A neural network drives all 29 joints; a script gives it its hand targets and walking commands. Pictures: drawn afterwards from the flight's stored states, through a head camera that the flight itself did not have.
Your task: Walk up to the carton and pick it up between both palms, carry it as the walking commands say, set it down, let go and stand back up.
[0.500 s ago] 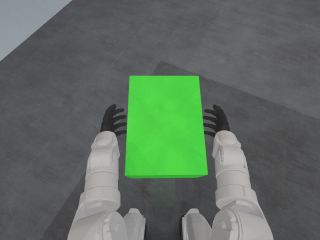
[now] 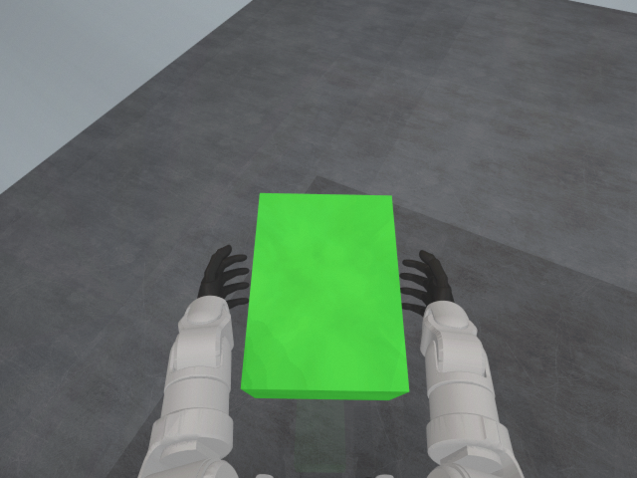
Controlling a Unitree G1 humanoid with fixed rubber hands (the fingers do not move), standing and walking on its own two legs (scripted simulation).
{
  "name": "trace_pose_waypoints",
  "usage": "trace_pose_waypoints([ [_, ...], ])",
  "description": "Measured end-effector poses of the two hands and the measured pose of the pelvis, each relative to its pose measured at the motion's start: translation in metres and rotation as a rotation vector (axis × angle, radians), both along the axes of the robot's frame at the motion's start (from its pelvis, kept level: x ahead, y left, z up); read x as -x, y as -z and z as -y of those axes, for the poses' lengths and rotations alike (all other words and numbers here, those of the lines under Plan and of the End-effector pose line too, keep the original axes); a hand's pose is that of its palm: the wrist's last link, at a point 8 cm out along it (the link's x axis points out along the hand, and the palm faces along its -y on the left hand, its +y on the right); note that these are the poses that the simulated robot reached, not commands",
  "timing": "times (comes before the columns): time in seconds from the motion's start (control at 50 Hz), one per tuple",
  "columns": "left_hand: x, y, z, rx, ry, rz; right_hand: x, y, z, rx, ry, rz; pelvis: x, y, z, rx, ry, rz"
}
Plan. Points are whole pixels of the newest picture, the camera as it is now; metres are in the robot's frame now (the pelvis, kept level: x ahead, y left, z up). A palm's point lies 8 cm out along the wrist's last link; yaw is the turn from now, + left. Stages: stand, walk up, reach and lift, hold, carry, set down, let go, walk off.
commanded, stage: reach and lift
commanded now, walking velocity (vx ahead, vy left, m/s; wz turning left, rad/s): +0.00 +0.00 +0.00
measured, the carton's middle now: (323, 296) +0.39 +0.01 -0.09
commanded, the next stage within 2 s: hold in 1.64 s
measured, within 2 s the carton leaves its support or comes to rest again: neither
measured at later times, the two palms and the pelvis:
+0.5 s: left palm (197, 292) +0.31 +0.15 +0.07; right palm (456, 295) +0.31 -0.14 +0.06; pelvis +0.00 +0.00 +0.02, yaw +0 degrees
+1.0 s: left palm (197, 297) +0.30 +0.15 +0.07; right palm (462, 292) +0.31 -0.15 +0.08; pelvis +0.01 -0.01 +0.02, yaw +0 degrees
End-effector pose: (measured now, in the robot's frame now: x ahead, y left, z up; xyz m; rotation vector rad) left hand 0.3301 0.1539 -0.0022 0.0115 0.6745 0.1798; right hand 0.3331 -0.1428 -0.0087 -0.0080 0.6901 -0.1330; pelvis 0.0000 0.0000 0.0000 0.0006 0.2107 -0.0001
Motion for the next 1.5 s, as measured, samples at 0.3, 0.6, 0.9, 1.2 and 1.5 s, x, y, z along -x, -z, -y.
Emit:
trace_pose_waypoints([
  [0.3, 0.012, -0.045, -0.001, -0.012, 0.02, 0.021, 0.012, -0.047, 0.0, 0.006, -0.01, 0.033, -0.004, -0.015, -0.003, 0.001, -0.004, 0.174],
  [0.6, 0.025, -0.077, 0.0, -0.021, 0.01, 0.036, 0.02, -0.083, 0.001, 0.02, -0.027, 0.06, -0.004, -0.019, 0.003, -0.001, -0.005, 0.307],
  [0.9, 0.031, -0.074, 0.001, -0.019, 0.006, 0.002, 0.02, -0.086, 0.001, 0.032, -0.036, 0.039, -0.007, -0.02, 0.007, -0.003, -0.009, 0.329],
  [1.2, 0.027, -0.075, 0.005, -0.021, 0.041, -0.002, 0.023, -0.085, 0.007, 0.031, -0.016, 0.038, -0.012, -0.022, 0.003, 0.0, 0.002, 0.319],
  [1.5, 0.033, -0.072, 0.006, -0.024, 0.062, -0.007, 0.034, -0.082, 0.009, 0.026, -0.014, 0.032, -0.011, -0.022, 0.0, 0.0, 0.005, 0.329],
])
